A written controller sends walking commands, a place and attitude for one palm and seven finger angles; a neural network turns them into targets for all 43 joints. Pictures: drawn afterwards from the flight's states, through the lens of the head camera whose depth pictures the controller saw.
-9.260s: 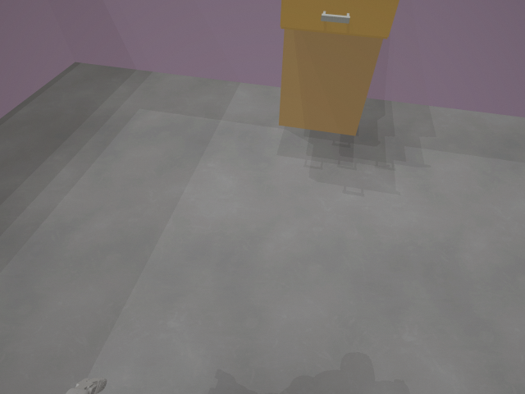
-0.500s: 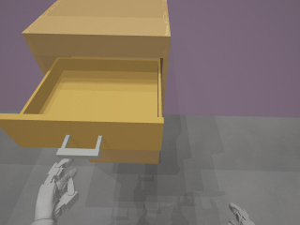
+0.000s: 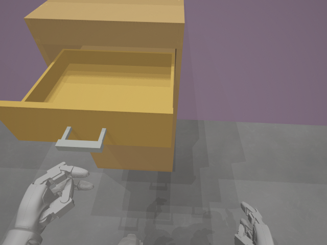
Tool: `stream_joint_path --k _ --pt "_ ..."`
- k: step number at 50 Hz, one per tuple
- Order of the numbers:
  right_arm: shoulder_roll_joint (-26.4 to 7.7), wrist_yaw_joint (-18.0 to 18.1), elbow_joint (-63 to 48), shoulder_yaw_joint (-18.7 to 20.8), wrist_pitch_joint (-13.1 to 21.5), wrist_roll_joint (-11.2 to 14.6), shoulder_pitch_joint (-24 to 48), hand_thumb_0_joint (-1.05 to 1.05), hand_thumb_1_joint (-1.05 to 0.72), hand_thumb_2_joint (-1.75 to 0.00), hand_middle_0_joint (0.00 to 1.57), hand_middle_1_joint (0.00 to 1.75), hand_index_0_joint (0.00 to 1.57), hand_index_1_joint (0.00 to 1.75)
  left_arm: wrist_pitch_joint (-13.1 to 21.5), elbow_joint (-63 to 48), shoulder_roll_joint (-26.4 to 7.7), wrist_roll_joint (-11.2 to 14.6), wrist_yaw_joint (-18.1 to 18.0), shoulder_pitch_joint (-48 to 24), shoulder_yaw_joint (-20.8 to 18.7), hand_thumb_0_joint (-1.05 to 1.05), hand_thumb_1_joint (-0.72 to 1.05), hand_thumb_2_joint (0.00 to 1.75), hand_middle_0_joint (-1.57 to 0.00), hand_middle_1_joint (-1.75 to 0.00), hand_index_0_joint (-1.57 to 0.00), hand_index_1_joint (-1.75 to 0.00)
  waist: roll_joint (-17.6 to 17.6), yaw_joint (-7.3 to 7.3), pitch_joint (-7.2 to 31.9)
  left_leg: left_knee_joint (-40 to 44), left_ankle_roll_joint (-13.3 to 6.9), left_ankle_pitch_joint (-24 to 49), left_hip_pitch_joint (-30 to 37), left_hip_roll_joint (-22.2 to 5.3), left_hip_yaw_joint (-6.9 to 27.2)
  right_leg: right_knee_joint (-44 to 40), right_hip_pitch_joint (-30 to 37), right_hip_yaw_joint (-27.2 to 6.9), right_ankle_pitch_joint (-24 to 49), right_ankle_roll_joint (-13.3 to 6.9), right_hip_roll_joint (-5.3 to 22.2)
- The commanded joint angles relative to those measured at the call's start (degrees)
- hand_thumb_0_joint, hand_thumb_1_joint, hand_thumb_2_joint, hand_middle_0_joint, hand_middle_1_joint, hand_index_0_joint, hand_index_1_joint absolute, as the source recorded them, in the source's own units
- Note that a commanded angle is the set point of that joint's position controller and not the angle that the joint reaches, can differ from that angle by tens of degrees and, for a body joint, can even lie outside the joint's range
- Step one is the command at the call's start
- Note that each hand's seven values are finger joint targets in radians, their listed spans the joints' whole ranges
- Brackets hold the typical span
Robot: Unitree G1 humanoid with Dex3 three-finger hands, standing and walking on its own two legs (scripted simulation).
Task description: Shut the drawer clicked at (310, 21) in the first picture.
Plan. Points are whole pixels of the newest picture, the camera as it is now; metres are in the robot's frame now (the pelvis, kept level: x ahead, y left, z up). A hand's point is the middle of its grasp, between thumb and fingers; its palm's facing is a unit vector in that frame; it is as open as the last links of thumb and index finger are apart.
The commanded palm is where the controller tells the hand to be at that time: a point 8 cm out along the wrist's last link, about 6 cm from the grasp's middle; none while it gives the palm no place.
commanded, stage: raise the hand and make a fist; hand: left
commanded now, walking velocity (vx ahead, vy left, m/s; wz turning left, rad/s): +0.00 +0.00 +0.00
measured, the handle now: (83, 138) +0.35 +0.23 +0.07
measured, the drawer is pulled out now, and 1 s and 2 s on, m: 0.30 0.30 0.30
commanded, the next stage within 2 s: bring the fist close to the handle in 1.18 s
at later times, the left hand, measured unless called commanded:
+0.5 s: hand (56, 199) +0.18 +0.20 +0.12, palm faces +0.01 -1.00 -0.07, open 3.1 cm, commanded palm +0.14 +0.25 +0.14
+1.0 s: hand (53, 196) +0.18 +0.19 +0.16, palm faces +0.02 -0.99 -0.11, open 3.3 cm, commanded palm +0.13 +0.25 +0.17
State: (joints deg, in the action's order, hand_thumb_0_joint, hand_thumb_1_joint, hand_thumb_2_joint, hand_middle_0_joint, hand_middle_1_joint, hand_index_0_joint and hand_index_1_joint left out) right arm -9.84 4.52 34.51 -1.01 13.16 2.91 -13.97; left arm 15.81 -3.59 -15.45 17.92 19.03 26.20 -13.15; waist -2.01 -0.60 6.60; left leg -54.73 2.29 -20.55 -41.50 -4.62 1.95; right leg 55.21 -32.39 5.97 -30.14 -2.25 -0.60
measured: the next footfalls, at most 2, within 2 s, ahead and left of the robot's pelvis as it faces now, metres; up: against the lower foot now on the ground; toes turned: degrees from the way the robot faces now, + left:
none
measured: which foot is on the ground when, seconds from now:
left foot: down 0.00-1.00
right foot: down 0.00-1.00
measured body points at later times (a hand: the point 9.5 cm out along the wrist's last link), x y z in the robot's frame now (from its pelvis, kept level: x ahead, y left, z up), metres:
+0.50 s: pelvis +0.02 +0.03 +0.02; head +0.02 +0.03 +0.47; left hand +0.18 +0.26 +0.13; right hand +0.24 -0.18 -0.02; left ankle +0.07 +0.15 -0.68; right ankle -0.02 -0.09 -0.68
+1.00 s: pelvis +0.02 +0.01 +0.03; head -0.01 -0.01 +0.48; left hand +0.17 +0.25 +0.17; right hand +0.21 -0.21 -0.02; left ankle +0.07 +0.15 -0.68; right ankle -0.02 -0.09 -0.68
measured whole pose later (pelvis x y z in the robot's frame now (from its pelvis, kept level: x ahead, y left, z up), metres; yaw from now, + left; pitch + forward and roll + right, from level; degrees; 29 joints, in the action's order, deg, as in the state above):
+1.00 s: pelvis +0.02 +0.01 +0.03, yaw +1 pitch +1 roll -1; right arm -13.2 4.4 32.3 -2.3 17.4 4.9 -15.2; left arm 3.3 -26.1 -15.1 16.9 13.6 36.7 -10.6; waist -3.5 2.3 5.9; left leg -43.0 1.6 -17.8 -25.9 -3.3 0.6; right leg 42.0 -16.5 5.3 -26.1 -1.0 0.3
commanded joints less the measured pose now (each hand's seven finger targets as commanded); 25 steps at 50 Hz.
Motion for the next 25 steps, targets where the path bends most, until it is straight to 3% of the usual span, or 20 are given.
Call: stream_joint_path --k 1,2,3,6,7,12,14,17,19,22,23,25 --pt "-8.0 0.5 -10.5 4.5 3.9 0.4 8.2 0.00 -0.90 -0.90 0.20 0.30 0.20 0.30 2.8 -11.5 -7.1 2.0 -2.0 7.2 -8.2 0.00 0.90 0.90 -0.94 -1.10 -0.94 -1.10 4.0 2.59 4.1 7.6 -3.5 5.7 9.4 3.8 -1.0 -16.2 1.2 -7.7 12.3 4.1 2.2" --pt "-8.2 0.4 -10.2 4.6 4.0 0.3 8.7 0.00 -0.90 -0.90 0.20 0.30 0.20 0.30 3.2 -10.6 -7.5 1.7 -2.0 8.7 -8.5 0.00 0.90 0.90 -0.96 -1.12 -0.96 -1.12 5.0 2.83 3.3 7.6 -3.6 6.3 9.7 3.8 -1.0 -16.3 1.6 -7.8 13.7 4.4 2.0" --pt "-8.4 0.2 -10.5 4.6 4.4 0.4 7.7 0.00 -0.90 -0.90 0.20 0.30 0.20 0.30 4.1 -13.1 -5.5 1.6 -1.5 8.8 -5.8 0.00 0.90 0.90 -0.98 -1.14 -0.98 -1.14 3.9 2.11 3.8 8.1 -3.8 7.2 11.0 4.0 -1.3 -15.9 1.3 -6.9 15.2 4.2 1.8" --pt "-8.9 -0.3 -10.7 4.9 6.5 0.5 6.2 0.00 -0.90 -0.90 0.20 0.30 0.20 0.30 6.4 -18.4 -4.3 1.9 -0.8 9.3 -3.1 0.00 0.90 0.90 -1.04 -1.21 -1.04 -1.21 1.4 1.45 5.9 8.7 -4.0 9.0 14.2 4.2 -1.4 -14.9 1.0 -5.0 17.2 3.6 0.9" --pt "-9.1 -0.4 -10.3 4.9 6.8 0.2 6.5 0.00 -0.90 -0.90 0.20 0.30 0.20 0.30 6.8 -19.0 -4.5 1.6 -1.3 9.6 -2.9 0.00 0.90 0.90 -1.06 -1.23 -1.06 -1.23 3.2 1.23 5.0 8.7 -4.3 9.3 14.3 4.0 -1.1 -14.8 0.8 -4.5 17.4 3.4 0.6" --pt "-9.4 -0.9 -10.4 4.8 7.9 0.3 5.8 0.00 -0.90 -0.90 0.20 0.30 0.20 0.30 7.9 -25.2 -4.3 -0.3 -3.9 9.0 -0.8 0.00 0.90 0.90 -1.16 -1.34 -1.16 -1.34 -1.0 1.19 5.1 10.5 -4.4 8.0 17.1 3.8 -0.7 -14.0 -0.5 -2.1 13.6 2.2 -0.2" --pt "-9.0 -1.2 -11.1 4.7 7.7 0.4 5.3 0.00 -0.90 -0.90 0.20 0.30 0.20 0.30 7.0 -26.6 -2.9 -1.1 -4.9 11.1 0.7 0.00 0.90 0.90 -1.20 -1.38 -1.20 -1.38 -1.1 1.53 6.3 11.3 -4.3 8.7 18.1 3.8 -0.8 -13.5 0.2 -1.2 14.3 2.0 -0.3" --pt "-8.9 -1.3 -11.3 4.3 6.6 0.6 6.5 0.00 -0.90 -0.90 0.20 0.30 0.20 0.30 4.6 -27.3 -4.9 -2.2 -6.2 11.4 -1.1 0.00 0.90 0.90 -1.26 -1.45 -1.26 -1.45 -1.6 1.99 5.2 12.2 -4.2 8.5 18.6 3.5 -0.7 -14.4 1.6 -1.1 14.7 1.9 -0.4" --pt "-8.5 -1.5 -12.7 3.8 6.0 0.8 6.5 0.00 -0.90 -0.90 0.20 0.30 0.20 0.30 2.6 -29.3 -2.5 -2.1 -6.0 11.8 1.7 0.00 0.90 0.90 -1.30 -1.49 -1.30 -1.49 -2.0 1.90 5.3 13.2 -4.1 8.9 19.4 3.5 -0.8 -14.4 2.4 -0.4 15.5 1.9 -0.5" --pt "-8.7 -1.5 -13.2 3.1 5.4 0.9 7.6 0.00 -0.90 -0.90 0.20 0.30 0.20 0.30 -0.4 -30.8 -3.3 -2.1 -6.1 11.0 1.4 0.00 0.90 0.90 -1.36 -1.56 -1.36 -1.56 -1.4 1.96 3.5 14.0 -4.1 8.2 19.9 3.3 -0.4 -15.7 3.2 -0.3 15.4 1.9 -0.7" --pt "-8.4 -1.6 -13.8 2.7 5.2 0.8 7.0 0.00 -0.90 -0.90 0.20 0.30 0.20 0.30 -1.3 -31.6 -1.5 -2.0 -5.9 11.3 3.2 0.00 0.90 0.90 -1.38 -1.58 -1.38 -1.58 -1.6 1.90 3.4 14.5 -4.1 8.3 20.4 3.4 -0.5 -15.8 3.2 0.0 15.6 1.9 -0.8" --pt "-8.4 -1.6 -14.2 2.5 5.2 0.9 7.4 0.00 -0.90 -0.90 0.20 0.30 0.20 0.30 -2.8 -32.8 -3.0 -1.7 -5.9 11.0 1.9 0.00 0.90 0.90 -1.40 -1.60 -1.40 -1.60 -1.2 2.27 3.5 15.0 -4.0 8.5 20.9 3.2 -0.3 -16.3 4.1 0.1 15.9 1.9 -0.9"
